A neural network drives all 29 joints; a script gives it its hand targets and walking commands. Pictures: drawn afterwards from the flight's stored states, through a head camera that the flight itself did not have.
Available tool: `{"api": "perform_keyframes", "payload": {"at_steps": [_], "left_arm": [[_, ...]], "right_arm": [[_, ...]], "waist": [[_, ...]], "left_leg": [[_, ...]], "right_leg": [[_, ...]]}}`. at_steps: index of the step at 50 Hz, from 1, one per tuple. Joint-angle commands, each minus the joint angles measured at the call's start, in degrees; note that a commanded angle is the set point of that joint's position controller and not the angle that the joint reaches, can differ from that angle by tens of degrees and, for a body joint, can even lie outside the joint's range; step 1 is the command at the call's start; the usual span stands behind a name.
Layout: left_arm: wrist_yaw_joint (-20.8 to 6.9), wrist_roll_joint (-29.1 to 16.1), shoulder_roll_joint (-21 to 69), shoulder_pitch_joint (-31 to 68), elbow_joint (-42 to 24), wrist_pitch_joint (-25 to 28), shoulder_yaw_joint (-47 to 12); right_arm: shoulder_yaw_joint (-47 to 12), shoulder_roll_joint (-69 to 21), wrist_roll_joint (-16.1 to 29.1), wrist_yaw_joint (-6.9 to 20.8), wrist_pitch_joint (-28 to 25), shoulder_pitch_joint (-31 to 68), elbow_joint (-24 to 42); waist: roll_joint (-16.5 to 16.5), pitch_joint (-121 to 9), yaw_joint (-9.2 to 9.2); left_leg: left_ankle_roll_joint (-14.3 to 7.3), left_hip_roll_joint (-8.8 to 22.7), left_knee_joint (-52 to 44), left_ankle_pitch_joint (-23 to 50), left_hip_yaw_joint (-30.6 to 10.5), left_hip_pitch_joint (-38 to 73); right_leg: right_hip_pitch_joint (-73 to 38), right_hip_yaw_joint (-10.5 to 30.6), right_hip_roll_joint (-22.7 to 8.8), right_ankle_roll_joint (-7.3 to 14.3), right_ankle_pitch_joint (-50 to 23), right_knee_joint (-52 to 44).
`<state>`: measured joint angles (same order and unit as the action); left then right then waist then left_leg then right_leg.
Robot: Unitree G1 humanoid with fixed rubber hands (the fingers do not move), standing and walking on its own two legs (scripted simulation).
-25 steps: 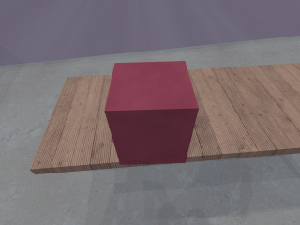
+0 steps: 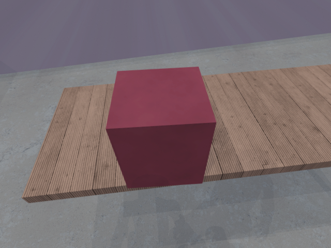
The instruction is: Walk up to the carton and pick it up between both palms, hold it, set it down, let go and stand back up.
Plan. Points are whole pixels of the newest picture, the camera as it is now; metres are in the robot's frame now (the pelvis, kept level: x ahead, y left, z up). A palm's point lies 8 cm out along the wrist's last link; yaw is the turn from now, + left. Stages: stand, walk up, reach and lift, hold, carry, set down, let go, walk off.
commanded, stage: walk up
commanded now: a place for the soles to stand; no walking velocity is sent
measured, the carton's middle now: (161, 129) +0.42 +0.02 +0.07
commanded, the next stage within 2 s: reach and lift in 0.24 s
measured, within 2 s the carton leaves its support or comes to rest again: neither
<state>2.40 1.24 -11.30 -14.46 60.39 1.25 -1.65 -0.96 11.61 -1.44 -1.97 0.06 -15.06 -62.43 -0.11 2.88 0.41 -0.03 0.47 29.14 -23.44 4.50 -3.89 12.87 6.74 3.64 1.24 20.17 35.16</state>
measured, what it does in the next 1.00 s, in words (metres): shifts its weight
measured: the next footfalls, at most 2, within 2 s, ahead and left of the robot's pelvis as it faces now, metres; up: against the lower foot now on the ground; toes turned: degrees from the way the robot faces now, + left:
none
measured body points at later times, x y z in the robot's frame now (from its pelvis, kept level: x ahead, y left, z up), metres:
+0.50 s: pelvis -0.08 -0.01 -0.03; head +0.00 +0.00 +0.41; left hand +0.14 +0.26 -0.12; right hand +0.15 -0.25 -0.14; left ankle -0.09 +0.11 -0.73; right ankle -0.01 -0.10 -0.73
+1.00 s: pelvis -0.13 -0.04 -0.01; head -0.15 -0.06 +0.44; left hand +0.03 +0.25 -0.06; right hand +0.09 -0.19 -0.08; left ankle -0.11 +0.10 -0.73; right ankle -0.02 -0.10 -0.73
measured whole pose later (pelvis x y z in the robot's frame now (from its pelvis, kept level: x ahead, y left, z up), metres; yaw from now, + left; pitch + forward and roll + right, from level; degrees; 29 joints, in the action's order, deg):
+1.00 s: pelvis -0.13 -0.04 -0.01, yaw +12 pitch -11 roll +1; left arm -3.7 1.1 -16.4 -2.5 25.1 -28.4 2.2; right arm -0.3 3.8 2.7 -6.8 12.9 -11.3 -21.1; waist 0.4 7.3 2.4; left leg -0.9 2.1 40.2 -18.5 3.1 -10.6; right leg 14.8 -4.2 -0.5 3.1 16.6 39.9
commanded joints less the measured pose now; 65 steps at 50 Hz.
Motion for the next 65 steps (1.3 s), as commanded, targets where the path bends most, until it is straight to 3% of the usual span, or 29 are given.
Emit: {"api": "perform_keyframes", "payload": {"at_steps": [1,3,6,9,12,13,15,17,20,22,26,29,32,36,39,40,42,45,46,47,51,54,56,58,59,61,62,63,65], "left_arm": [[0.3,-0.1,-8.1,-4.0,-1.3,0.2,1.9],[0.2,-0.4,-6.7,-3.4,-1.7,0.3,1.3],[0.4,-0.6,-8.1,-4.0,-1.7,0.4,1.6],[0.3,-0.2,-7.1,-3.0,-2.2,0.3,1.5],[0.3,-0.2,-7.8,-2.8,-1.9,0.3,1.5],[-2.4,-3.5,-13.6,40.1,-16.4,-11.0,3.7],[-2.8,-2.1,-13.7,31.2,-21.8,-22.1,3.9],[-4.9,-0.4,-12.6,26.2,-27.5,-28.9,5.3],[-7.2,6.7,-12.4,16.8,-34.3,-35.7,9.6],[-8.1,9.2,-9.9,9.8,-35.1,-39.6,11.2],[-8.5,8.6,-7.5,0.7,-45.7,-41.6,9.9],[-7.2,5.1,-8.1,3.3,-48.6,-38.8,5.9],[-5.0,4.0,-9.2,11.4,-46.0,-33.3,5.4],[-3.1,3.7,-10.3,20.9,-46.8,-26.5,4.8],[-2.5,3.6,-8.3,20.7,-47.5,-23.6,4.5],[-2.5,3.7,-9.1,19.5,-45.7,-22.8,4.7],[-3.7,3.3,-12.5,18.5,-45.1,-22.3,5.7],[-6.0,0.9,-17.5,21.4,-41.4,-25.8,7.7],[-6.2,0.0,-17.4,21.7,-42.3,-27.2,8.1],[-6.2,-0.6,-15.9,21.9,-42.3,-28.8,7.2],[-6.2,-0.8,-12.9,20.8,-47.4,-33.2,5.4],[-5.4,-0.5,-5.4,20.6,-45.1,-31.8,3.4],[-6.4,3.8,-5.4,17.6,-41.1,-27.5,6.6],[-5.9,3.0,-6.6,24.3,-42.5,-21.9,6.6],[-5.5,3.3,-7.3,25.5,-42.0,-19.1,7.0],[-5.3,1.0,-12.0,28.8,-40.0,-15.6,7.1],[-4.9,-1.3,-11.9,29.6,-41.6,-15.0,5.4],[-4.6,-3.9,-11.1,29.1,-41.7,-14.8,3.8],[-4.7,-4.6,-10.8,27.2,-42.4,-14.4,4.8]], "right_arm": [[1.1,6.4,0.0,-0.3,-0.4,-4.8,1.8],[1.1,7.0,0.3,-0.3,-0.5,-4.9,0.9],[0.6,5.7,0.0,-0.2,-0.3,-4.3,1.5],[1.3,7.8,-0.1,-0.5,-0.7,-4.9,1.7],[1.4,7.5,0.4,-0.4,-0.5,-5.9,1.7],[7.1,7.2,-6.2,2.6,-4.7,39.6,12.5],[11.2,11.1,-7.1,5.7,-2.6,29.8,13.6],[8.3,9.4,-3.3,6.7,1.1,22.8,17.3],[5.4,10.2,4.2,4.2,2.8,13.8,16.1],[2.2,10.7,8.9,2.7,4.1,10.3,14.1],[-1.7,10.1,13.1,1.2,8.1,6.3,19.4],[2.1,10.8,9.5,1.2,8.3,10.5,24.8],[3.5,6.0,3.5,1.9,7.7,15.3,31.5],[4.9,2.5,1.3,3.0,5.9,16.8,38.5],[6.5,3.3,1.3,2.8,5.9,14.6,39.0],[5.8,2.3,1.8,2.2,6.0,12.9,39.1],[5.5,1.1,1.2,0.0,6.4,11.5,42.2],[1.6,-7.1,3.9,-3.9,9.1,12.4,49.0],[0.7,-9.5,4.0,-5.0,9.9,11.6,52.5],[-0.6,-9.7,4.3,-6.0,10.9,10.9,53.0],[1.4,-3.3,4.7,-6.7,15.8,11.1,51.9],[5.7,6.3,3.2,-3.2,18.4,16.0,48.2],[5.9,7.6,2.8,-2.3,17.9,15.6,45.6],[6.5,6.4,3.4,-1.3,14.9,19.7,46.5],[5.7,4.8,3.7,-1.1,13.3,19.8,48.9],[3.4,-3.3,4.3,-1.3,10.0,20.2,53.0],[3.0,-6.0,4.7,-1.7,8.8,16.7,54.2],[2.2,-8.2,5.1,-1.6,7.9,14.3,54.2],[1.7,-7.3,5.0,-1.7,7.4,11.4,56.3]], "waist": [[-1.7,1.7,0.0],[-0.9,1.3,-0.08],[-3.6,-0.2,-0.41],[-0.3,-1.5,-0.08],[-0.7,-1.4,0.82],[0.2,-3.6,2.1],[-1.4,-0.6,1.64],[-2.0,-10.6,-0.03],[0.4,-26.5,1.4],[3.2,-27.4,1.69],[1.4,-18.9,2.51],[0.7,-6.3,2.42],[1.9,4.8,0.97],[8.3,1.9,0.29],[15.1,-1.9,1.3],[14.2,-2.8,1.6],[5.9,-5.9,2.98],[-13.2,-2.4,0.87],[-17.2,1.6,0.48],[-17.4,3.0,1.16],[-4.3,6.3,2.59],[16.3,3.8,2.47],[19.5,1.7,1.51],[16.4,-0.1,3.05],[11.0,-1.0,3.79],[-6.4,-4.0,3.61],[-11.9,-3.4,4.81],[-13.0,-0.9,5.53],[-11.8,-4.8,4.49]], "left_leg": [[-2.9,4.6,-3.0,18.6,-3.6,-0.7],[-3.0,4.6,-3.1,22.7,-3.6,0.2],[-2.8,4.5,-2.6,18.1,-3.4,0.2],[-3.6,5.7,-2.1,28.6,-4.3,3.8],[-4.5,6.5,-3.4,25.3,-4.3,3.7],[1.2,4.1,9.9,20.3,-3.8,-23.4],[2.3,3.1,9.4,11.0,-0.7,-27.0],[3.7,3.2,14.6,17.6,0.0,-21.4],[6.5,2.1,21.2,34.5,-1.4,-11.9],[7.2,2.0,21.0,39.1,-2.2,-6.3],[5.4,1.9,9.7,26.5,-1.9,-1.3],[4.0,2.0,2.7,15.2,-0.9,-5.7],[0.5,3.5,-2.6,-7.2,-0.8,-18.4],[-3.9,7.7,-6.8,-22.8,-2.0,-37.7],[-5.8,11.5,-12.4,-27.7,-4.6,-50.0],[-6.3,11.0,-11.5,-22.9,-2.8,-52.1],[-6.2,8.5,-5.0,-15.1,0.9,-45.5],[-2.1,1.1,13.3,2.4,2.3,-11.8],[-1.2,-0.7,16.2,6.3,0.9,-3.5],[-1.0,-1.7,15.2,6.8,0.2,1.1],[-0.1,-0.3,3.1,-2.0,0.1,-1.6],[-3.5,12.1,-19.1,-32.3,-9.5,-37.8],[-5.8,14.2,-23.0,-29.1,-9.0,-55.1],[-6.5,13.4,-19.8,-27.2,-7.3,-59.9],[-6.9,11.2,-14.9,-21.8,-3.9,-57.2],[-4.9,3.5,1.5,2.9,3.1,-27.0],[-3.2,1.7,4.7,9.6,0.1,-9.1],[-2.6,1.9,3.9,11.3,-2.4,0.2],[-2.5,1.6,1.2,8.7,-4.2,6.0]], "right_leg": [[2.4,6.1,-6.6,2.9,-29.4,-5.2],[1.7,6.0,-6.3,3.3,-32.9,-5.6],[1.1,6.7,-6.7,3.6,-29.9,-6.3],[2.3,5.3,-5.5,3.1,-32.5,-3.3],[3.7,4.3,-5.3,2.2,-26.8,-3.4],[11.9,-6.0,-4.7,0.7,-13.4,5.2],[5.8,-8.8,-4.3,0.2,-9.5,7.7],[1.5,-4.6,-6.6,-2.1,-28.0,7.5],[-0.8,-5.8,-6.2,-3.1,-54.8,11.6],[1.1,-7.7,-4.6,-1.7,-53.3,10.4],[-3.3,-10.2,-2.2,-0.3,-34.1,0.6],[0.9,-11.5,-1.2,0.9,-16.0,-5.4],[0.8,-8.8,-3.2,1.0,3.3,-7.6],[-16.2,-5.6,-2.7,-1.2,4.4,-0.8],[-32.8,-7.7,0.8,-2.3,-7.7,6.6],[-35.1,-6.9,0.7,-2.6,-10.2,6.6],[-32.5,-2.9,-2.3,-3.0,-4.1,1.9],[3.0,12.0,-15.2,-0.9,37.7,-21.5],[14.3,14.7,-18.6,-0.4,42.4,-26.6],[20.5,13.1,-18.3,0.2,41.8,-27.8],[16.9,-0.7,-10.6,1.9,22.5,-19.0],[-25.2,-11.8,2.0,-1.0,-8.3,3.3],[-48.2,-12.0,3.3,-2.5,-18.8,8.9],[-48.3,-10.4,3.4,-3.5,-16.8,8.6],[-43.8,-8.3,2.4,-3.5,-12.8,5.3],[-14.6,2.1,-6.9,-3.8,4.5,-10.3],[4.7,5.7,-10.6,-4.1,7.5,-16.5],[16.0,6.0,-12.1,-5.1,4.8,-20.1],[17.7,6.6,-13.3,-5.3,1.8,-22.3]]}}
